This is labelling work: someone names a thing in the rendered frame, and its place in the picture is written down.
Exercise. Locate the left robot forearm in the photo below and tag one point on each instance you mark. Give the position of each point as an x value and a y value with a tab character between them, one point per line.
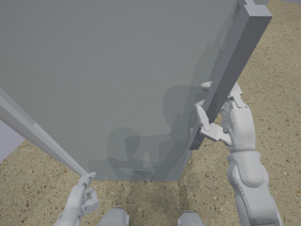
69	217

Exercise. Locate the left robot hand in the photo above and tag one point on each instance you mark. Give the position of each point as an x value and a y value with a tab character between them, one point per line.
79	196

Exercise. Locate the right robot hand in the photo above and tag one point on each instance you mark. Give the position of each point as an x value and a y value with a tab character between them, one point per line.
236	118

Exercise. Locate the handle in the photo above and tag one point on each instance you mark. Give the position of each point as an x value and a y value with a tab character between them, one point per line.
246	34

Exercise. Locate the robot left thigh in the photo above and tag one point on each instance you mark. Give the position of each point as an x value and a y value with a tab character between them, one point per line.
115	217

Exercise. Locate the right robot forearm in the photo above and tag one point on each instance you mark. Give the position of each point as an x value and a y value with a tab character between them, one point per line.
250	182

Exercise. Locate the fridge door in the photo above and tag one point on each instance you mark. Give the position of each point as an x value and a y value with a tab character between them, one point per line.
114	82

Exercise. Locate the robot thigh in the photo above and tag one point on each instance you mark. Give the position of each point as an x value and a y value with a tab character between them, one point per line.
190	219
115	217

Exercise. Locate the robot right thigh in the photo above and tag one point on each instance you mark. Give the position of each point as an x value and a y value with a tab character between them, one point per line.
190	219

